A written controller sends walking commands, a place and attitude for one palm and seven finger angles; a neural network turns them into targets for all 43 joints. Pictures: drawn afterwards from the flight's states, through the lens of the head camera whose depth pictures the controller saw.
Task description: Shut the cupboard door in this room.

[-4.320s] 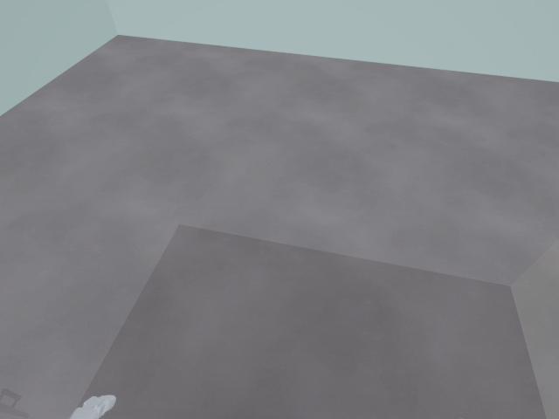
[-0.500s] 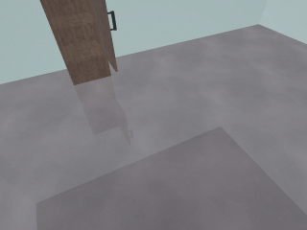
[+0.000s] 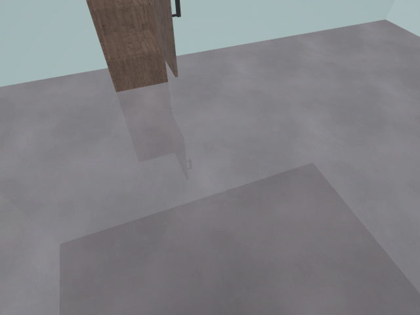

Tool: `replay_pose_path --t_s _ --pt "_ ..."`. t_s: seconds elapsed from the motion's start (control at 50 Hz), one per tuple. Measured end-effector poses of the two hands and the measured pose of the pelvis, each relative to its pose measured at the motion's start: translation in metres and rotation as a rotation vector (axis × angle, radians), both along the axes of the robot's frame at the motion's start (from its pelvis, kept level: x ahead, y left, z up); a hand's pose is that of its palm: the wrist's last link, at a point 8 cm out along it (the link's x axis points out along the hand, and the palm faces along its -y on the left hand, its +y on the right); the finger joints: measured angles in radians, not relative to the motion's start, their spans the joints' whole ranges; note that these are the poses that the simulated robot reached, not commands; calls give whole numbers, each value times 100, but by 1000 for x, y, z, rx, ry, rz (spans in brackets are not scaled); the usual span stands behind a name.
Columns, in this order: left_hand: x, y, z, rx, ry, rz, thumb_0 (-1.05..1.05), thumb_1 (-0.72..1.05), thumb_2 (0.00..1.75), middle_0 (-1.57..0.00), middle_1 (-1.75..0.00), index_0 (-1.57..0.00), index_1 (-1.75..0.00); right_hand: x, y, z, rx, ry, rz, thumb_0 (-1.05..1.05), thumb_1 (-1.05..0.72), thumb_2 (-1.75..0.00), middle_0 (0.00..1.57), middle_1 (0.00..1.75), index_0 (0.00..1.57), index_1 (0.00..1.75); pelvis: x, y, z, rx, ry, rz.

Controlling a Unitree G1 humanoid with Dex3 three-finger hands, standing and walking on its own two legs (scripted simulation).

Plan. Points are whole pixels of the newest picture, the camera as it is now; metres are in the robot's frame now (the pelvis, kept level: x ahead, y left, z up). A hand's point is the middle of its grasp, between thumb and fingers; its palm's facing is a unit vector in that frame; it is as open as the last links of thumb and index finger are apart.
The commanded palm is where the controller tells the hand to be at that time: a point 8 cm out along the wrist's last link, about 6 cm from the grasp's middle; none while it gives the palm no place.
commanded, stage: stand and wait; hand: left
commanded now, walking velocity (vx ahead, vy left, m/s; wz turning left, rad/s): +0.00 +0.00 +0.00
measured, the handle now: (174, 3) +1.62 +0.26 -0.05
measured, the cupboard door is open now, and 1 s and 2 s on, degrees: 93 93 93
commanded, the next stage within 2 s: turn or walk to find it in 0.10 s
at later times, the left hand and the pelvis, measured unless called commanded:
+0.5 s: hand out of the picture -0.05 +0.15 -0.18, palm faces +0.16 -0.98 -0.14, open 7.4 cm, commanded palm none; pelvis +0.03 +0.00 -0.01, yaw +5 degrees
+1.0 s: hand out of the picture +0.02 +0.15 -0.16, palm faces +0.28 -0.94 -0.18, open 7.4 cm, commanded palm none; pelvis +0.10 +0.00 +0.01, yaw +12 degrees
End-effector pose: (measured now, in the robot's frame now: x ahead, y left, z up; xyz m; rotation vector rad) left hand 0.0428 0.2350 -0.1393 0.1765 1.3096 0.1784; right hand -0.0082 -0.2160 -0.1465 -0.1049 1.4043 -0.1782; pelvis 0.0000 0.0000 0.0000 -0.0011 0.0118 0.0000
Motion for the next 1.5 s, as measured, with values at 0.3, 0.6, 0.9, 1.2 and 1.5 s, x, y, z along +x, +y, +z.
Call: replay_pose_path --t_s 0.3,0.6,0.9,1.2,1.5 --pt "-47 -40 5 -25 11 96 1 92 90 -20 -30 -20 -30 48 -49 4 -17 -63 99 1 -92 -90 20 30 20 30 11 -26 4 15 -32 56" --pt "-84 -21 -16 -92 231 154 1 91 90 -20 -30 -20 -30 93 0 4 -46 -73 149 1 -93 -90 20 30 20 30 34 8 -5 13 -28 75" --pt "-13 -20 9 8 -59 236 0 91 90 -20 -30 -19 -29 121 -20 -8 39 -14 208 1 -92 -90 20 30 20 30 75 -9 1 34 -52 185" --pt "-61 -32 -9 -181 333 432 1 91 90 -20 -30 -20 -30 304 77 -3 -3 -131 419 1 -91 -90 19 30 19 30 162 66 -16 -20 -26 287" --pt "127 119 -7 -38 -56 298 1 91 90 -20 -30 -19 -29 347 136 19 -18 -286 322 -2 -95 -90 20 30 20 30 211 128 -1 8 -56 262"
